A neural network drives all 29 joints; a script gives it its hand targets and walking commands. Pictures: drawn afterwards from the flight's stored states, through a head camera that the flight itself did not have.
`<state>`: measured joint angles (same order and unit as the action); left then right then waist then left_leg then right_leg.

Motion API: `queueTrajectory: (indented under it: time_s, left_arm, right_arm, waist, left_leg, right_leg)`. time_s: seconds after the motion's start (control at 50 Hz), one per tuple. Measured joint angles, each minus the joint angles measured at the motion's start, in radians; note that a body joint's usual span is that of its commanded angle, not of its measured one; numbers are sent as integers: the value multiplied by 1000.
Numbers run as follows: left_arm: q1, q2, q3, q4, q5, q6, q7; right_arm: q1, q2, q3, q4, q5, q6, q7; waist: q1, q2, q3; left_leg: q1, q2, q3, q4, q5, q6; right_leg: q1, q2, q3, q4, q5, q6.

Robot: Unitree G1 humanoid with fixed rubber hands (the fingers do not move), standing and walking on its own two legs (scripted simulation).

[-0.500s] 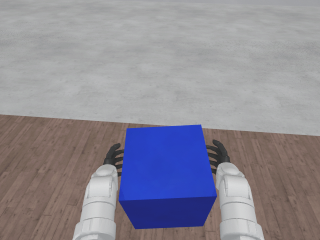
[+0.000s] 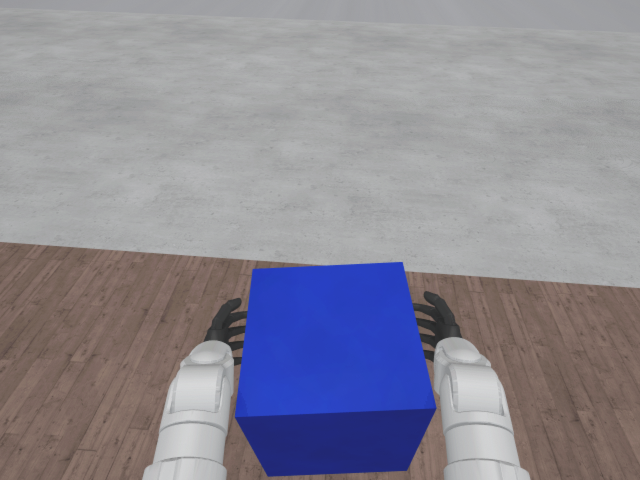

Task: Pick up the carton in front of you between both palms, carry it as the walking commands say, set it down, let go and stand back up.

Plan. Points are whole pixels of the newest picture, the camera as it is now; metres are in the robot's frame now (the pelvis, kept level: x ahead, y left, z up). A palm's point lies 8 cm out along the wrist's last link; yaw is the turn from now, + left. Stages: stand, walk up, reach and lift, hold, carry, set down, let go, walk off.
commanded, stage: reach and lift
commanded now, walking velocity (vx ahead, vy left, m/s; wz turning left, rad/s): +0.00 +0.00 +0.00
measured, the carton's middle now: (332, 373) +0.29 -0.01 -0.04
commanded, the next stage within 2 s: hold in 0.18 s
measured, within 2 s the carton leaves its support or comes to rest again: neither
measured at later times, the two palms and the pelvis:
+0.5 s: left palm (213, 356) +0.27 +0.15 +0.05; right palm (452, 349) +0.28 -0.15 +0.06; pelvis -0.01 +0.00 +0.00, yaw +0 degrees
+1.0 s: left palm (224, 278) +0.36 +0.15 +0.09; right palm (444, 277) +0.36 -0.15 +0.10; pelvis +0.10 +0.00 -0.01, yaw +0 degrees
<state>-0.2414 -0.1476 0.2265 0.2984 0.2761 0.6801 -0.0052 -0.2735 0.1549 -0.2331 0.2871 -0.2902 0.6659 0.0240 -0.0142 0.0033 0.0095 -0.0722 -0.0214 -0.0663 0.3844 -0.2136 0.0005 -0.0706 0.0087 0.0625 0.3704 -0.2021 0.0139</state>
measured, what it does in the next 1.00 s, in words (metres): steps on the spot: right foot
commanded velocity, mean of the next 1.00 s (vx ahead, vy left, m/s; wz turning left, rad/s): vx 0.26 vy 0.00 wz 0.00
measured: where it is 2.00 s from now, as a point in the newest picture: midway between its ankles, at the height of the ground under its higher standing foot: (313, 363)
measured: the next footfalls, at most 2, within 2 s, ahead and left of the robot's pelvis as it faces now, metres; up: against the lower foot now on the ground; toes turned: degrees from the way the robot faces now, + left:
right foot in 0.96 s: +0.15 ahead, -0.10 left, +0.00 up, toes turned -10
left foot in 1.26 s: +0.37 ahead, +0.13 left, +0.00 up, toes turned +11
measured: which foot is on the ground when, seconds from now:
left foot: down 0.00-0.98, up 1.00-1.00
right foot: down 0.00-0.74, up 0.76-0.94, down 0.96-1.00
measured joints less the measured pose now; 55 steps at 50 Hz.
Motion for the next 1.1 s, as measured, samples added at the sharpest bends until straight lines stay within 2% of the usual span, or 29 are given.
queueTrajectory:
  time_s: [0.24,0.36,0.54,0.58,0.6,0.64,0.66,0.72,0.76,0.84,0.88,0.94,0.98,1.0,1.06,1.1]
  left_arm:
    - [15,3,-21,-39,-10,37,6]
    - [21,5,-30,-96,-26,75,7]
    - [-28,-6,18,-50,3,91,-10]
    - [-28,-5,17,-49,0,92,-10]
    - [-24,-5,8,-58,-7,96,-5]
    - [-11,-1,-10,-101,-27,114,4]
    - [-11,-1,-17,-130,-38,126,9]
    - [-20,-2,-37,-219,-60,171,25]
    - [0,4,-44,-275,-73,213,29]
    - [52,31,-58,-378,-126,323,45]
    - [61,36,-68,-419,-150,370,60]
    - [77,25,-81,-500,-176,425,79]
    - [91,10,-96,-556,-184,448,92]
    - [102,12,-119,-573,-190,456,99]
    - [152,20,-167,-635,-193,505,116]
    - [194,21,-174,-688,-198,537,123]
  right_arm:
    - [17,-4,14,-30,14,27,-1]
    - [23,-6,32,-91,34,70,-12]
    - [-32,8,-9,-42,13,89,-7]
    - [-30,7,-8,-49,13,95,-8]
    - [-23,6,-2,-61,20,100,-14]
    - [-6,1,13,-107,43,117,-22]
    - [-1,-1,18,-138,55,127,-25]
    - [0,-6,24,-225,93,161,-35]
    - [2,1,36,-263,110,200,-50]
    - [22,-5,100,-332,133,309,-83]
    - [44,-10,119,-391,145,362,-100]
    - [77,-16,131,-493,167,423,-118]
    - [101,-21,124,-568,184,454,-120]
    - [120,-22,116,-600,195,467,-121]
    - [181,-27,123,-667,223,508,-129]
    - [207,-28,139,-693,235,530,-132]
  waist:
    - [3,1,2]
    - [7,3,4]
    - [10,5,24]
    - [12,5,-8]
    - [11,6,-26]
    - [8,7,-65]
    - [6,6,-79]
    - [1,-7,-101]
    - [8,-13,-129]
    - [17,23,-183]
    - [15,36,-194]
    - [12,46,-191]
    - [12,37,-191]
    - [9,38,-195]
    - [8,3,-204]
    - [19,-21,-206]
  left_leg:
    - [21,1,4,-10,6,-1]
    - [32,3,3,-12,11,-3]
    - [29,6,-2,12,10,-5]
    - [-25,8,3,57,-31,-8]
    - [-55,9,3,92,-93,-9]
    - [-112,14,7,142,-207,-14]
    - [-138,20,17,159,-219,-14]
    - [-170,26,62,158,-135,-13]
    - [-166,20,82,152,-80,7]
    - [-139,41,113,118,-108,27]
    - [-117,52,111,70,-101,21]
    - [-97,68,102,66,-127,5]
    - [-118,72,105,155,-190,-5]
    - [-152,80,113,237,-216,-6]
    - [-290,68,142,479,-288,1]
    - [-365,66,170,511,-279,0]
  right_leg:
    - [14,1,5,0,2,-1]
    - [26,3,4,0,7,-2]
    - [26,7,-1,16,8,-5]
    - [-24,8,-4,55,-25,-5]
    - [-51,8,-7,82,-78,-6]
    - [-94,8,-15,106,-164,-8]
    - [-112,6,-20,107,-169,-9]
    - [-150,-11,-28,132,-113,-5]
    - [-176,-21,-19,191,-160,-7]
    - [-269,-33,-105,338,-246,-11]
    - [-294,-31,-148,296,-232,-10]
    - [-270,-19,-217,131,-121,-6]
    - [-251,-21,-234,93,-15,-33]
    - [-254,-21,-246,118,-9,-44]
    - [-218,-40,-261,117,-83,-53]
    - [-176,-51,-251,68,-92,-43]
